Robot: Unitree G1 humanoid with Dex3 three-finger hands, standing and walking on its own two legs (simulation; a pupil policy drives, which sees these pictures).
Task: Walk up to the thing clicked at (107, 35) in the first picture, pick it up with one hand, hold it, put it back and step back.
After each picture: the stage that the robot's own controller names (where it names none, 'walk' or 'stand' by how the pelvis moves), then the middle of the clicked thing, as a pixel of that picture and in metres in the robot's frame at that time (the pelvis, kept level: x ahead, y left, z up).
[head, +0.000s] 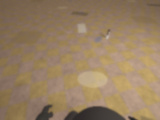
stand; (107, 34) +2.04 -0.42 -0.66
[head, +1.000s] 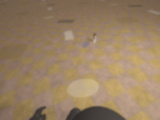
walk; (94, 38) +1.94 +0.07 -0.63
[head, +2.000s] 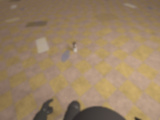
walk; (74, 47) +1.33 +0.40 -0.65
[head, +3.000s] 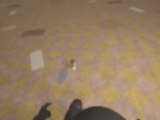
walk; (73, 64) +0.87 +0.36 -0.65
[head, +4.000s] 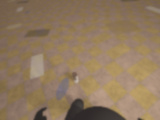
walk; (75, 77) +0.58 +0.28 -0.64
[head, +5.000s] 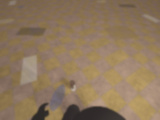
stand; (72, 86) +0.45 +0.21 -0.63
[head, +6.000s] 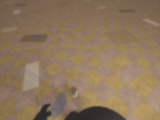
stand; (74, 92) +0.42 +0.20 -0.65
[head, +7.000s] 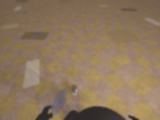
stand; (74, 90) +0.43 +0.19 -0.66
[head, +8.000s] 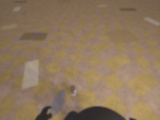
stand; (73, 90) +0.42 +0.21 -0.66
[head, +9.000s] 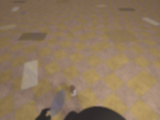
stand; (72, 90) +0.42 +0.21 -0.66
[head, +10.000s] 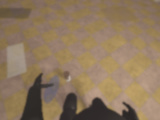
go down; (67, 76) +0.44 +0.23 -0.56
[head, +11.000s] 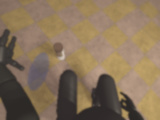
go down; (59, 52) +0.48 +0.28 -0.25
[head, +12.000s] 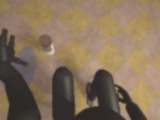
close in; (48, 46) +0.47 +0.30 -0.22
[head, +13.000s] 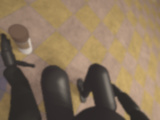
close; (23, 42) +0.45 +0.34 -0.15
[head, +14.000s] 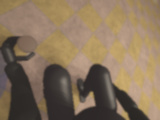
lift; (27, 46) +0.41 +0.32 -0.16
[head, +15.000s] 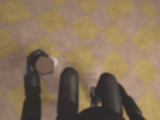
lift; (49, 63) +0.31 +0.29 -0.04
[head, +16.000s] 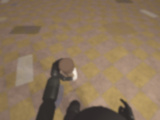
hold; (70, 71) +0.31 +0.14 +0.08
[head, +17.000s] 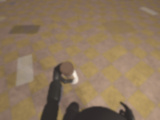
hold; (70, 74) +0.30 +0.14 +0.02
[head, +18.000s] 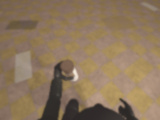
crouch; (71, 72) +0.33 +0.14 +0.00
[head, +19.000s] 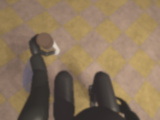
lower; (50, 46) +0.46 +0.24 -0.06
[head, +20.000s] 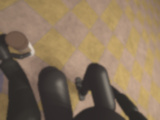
lower; (24, 47) +0.43 +0.31 -0.16
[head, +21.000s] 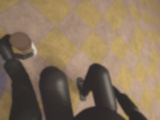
lower; (27, 47) +0.42 +0.31 -0.16
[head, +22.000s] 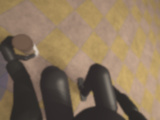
lower; (29, 48) +0.41 +0.30 -0.16
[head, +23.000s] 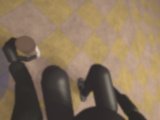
lower; (31, 50) +0.40 +0.30 -0.16
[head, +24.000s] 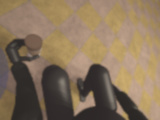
open; (34, 49) +0.41 +0.28 -0.16
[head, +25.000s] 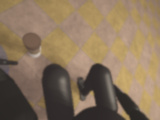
rise; (33, 48) +0.41 +0.29 -0.16
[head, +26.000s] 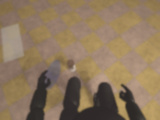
walk; (71, 66) +0.44 +0.21 -0.40
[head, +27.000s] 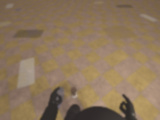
stand; (74, 92) +0.38 +0.17 -0.59
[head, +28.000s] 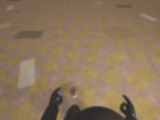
stand; (73, 92) +0.38 +0.18 -0.60
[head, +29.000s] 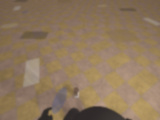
stand; (76, 93) +0.40 +0.16 -0.65
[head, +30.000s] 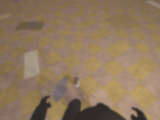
walk; (76, 82) +0.45 +0.17 -0.63
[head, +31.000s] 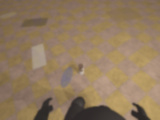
walk; (81, 69) +0.63 +0.16 -0.63
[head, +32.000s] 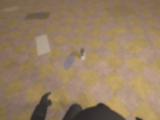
walk; (82, 54) +0.94 +0.16 -0.63
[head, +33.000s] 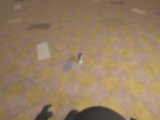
stand; (80, 58) +1.04 +0.21 -0.65
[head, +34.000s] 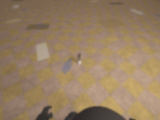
stand; (79, 59) +1.04 +0.21 -0.66
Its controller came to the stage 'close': yes
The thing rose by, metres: 0.68
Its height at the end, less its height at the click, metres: +0.00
